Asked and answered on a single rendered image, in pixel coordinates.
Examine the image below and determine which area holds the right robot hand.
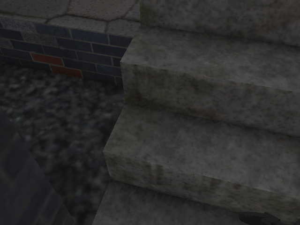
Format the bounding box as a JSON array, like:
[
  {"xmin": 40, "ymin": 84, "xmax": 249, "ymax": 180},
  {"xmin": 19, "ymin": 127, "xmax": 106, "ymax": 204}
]
[{"xmin": 238, "ymin": 212, "xmax": 285, "ymax": 225}]

